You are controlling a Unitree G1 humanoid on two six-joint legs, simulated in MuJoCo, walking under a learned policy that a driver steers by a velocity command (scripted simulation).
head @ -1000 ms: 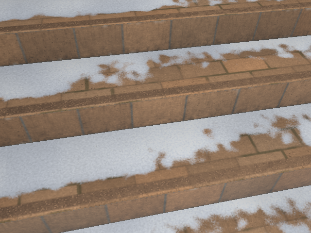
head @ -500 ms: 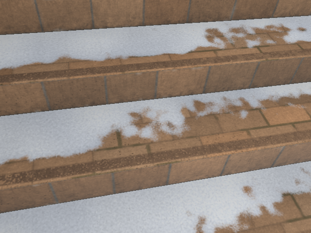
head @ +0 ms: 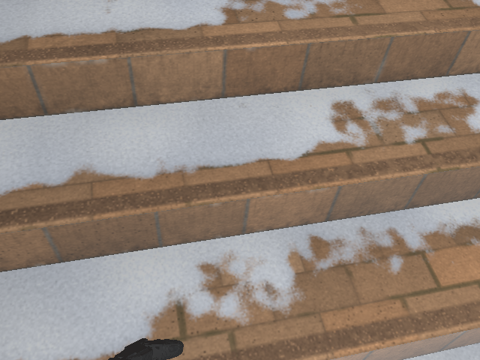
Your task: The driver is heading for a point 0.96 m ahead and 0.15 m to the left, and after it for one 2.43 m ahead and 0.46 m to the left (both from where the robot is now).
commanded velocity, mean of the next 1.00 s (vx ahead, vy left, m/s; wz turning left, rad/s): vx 0.50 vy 0.00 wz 0.00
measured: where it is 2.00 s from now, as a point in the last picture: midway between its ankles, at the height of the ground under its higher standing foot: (237, 29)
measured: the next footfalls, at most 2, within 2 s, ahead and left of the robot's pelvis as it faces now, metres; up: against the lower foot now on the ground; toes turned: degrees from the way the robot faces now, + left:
left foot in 0.46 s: +0.46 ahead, +0.12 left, +0.15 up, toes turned +4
right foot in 1.04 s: +0.82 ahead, -0.11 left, +0.31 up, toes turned -8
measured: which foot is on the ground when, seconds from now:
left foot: up 0.00-0.44, down 0.46-1.00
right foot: down 0.00-0.50, up 0.52-1.00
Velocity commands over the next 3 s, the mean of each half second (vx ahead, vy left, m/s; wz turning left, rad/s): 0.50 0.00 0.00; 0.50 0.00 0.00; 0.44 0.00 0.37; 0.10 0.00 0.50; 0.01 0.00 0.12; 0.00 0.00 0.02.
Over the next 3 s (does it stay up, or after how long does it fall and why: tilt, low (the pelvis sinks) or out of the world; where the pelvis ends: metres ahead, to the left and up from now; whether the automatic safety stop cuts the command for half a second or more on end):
stays up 1.10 0.00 0.57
